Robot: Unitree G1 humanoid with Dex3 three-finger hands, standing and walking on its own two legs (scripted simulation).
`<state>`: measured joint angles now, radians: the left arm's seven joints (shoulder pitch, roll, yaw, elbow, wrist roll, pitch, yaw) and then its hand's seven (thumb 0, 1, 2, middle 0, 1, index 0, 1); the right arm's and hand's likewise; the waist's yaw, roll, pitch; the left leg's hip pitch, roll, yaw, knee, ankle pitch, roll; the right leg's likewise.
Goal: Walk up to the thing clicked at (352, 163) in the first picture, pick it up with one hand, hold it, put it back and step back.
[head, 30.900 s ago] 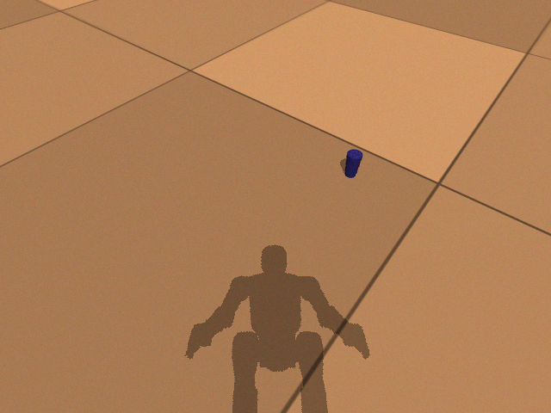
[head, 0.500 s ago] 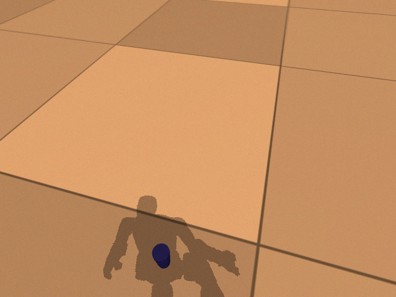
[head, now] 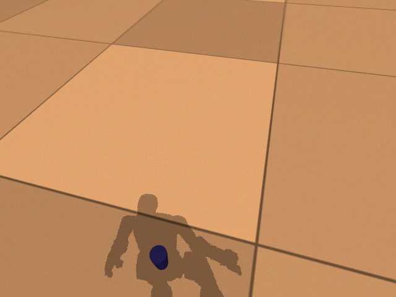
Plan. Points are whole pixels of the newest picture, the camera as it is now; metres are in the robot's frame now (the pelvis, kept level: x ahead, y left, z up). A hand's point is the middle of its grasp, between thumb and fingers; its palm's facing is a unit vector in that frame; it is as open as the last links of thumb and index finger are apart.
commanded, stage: stand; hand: left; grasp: from the side
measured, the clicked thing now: (160, 259) +0.42 +0.21 -0.71
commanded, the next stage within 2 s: step back in 0.88 s
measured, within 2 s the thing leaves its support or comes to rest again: neither
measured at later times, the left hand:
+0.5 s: hand out of the picture +0.09 +0.24 -0.16, palm faces -0.02 -0.94 -0.34, open 7.4 cm
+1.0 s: hand out of the picture +0.09 +0.25 -0.16, palm faces +0.01 -0.93 -0.35, open 7.4 cm
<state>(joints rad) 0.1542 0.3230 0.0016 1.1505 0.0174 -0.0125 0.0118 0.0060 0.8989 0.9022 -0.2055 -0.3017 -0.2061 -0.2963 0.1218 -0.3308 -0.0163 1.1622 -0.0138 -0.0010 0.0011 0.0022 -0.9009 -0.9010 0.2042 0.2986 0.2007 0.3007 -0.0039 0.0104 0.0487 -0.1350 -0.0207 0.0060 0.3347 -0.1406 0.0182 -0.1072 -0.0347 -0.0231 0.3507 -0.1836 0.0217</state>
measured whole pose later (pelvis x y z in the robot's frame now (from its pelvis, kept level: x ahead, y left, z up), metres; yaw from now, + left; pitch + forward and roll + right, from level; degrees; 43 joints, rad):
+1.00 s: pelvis +0.00 -0.01 +0.00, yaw +0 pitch -2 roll -1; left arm 0.09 0.35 0.05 1.08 0.00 0.00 0.01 0.01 0.90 0.90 -0.21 -0.30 -0.21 -0.30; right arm 0.08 -0.36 -0.03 1.08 0.00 0.02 0.01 0.00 -0.90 -0.90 0.21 0.30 0.20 0.30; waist -0.02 0.01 0.12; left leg -0.21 0.01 -0.01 0.44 -0.19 0.01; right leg -0.16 -0.01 -0.04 0.41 -0.21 0.00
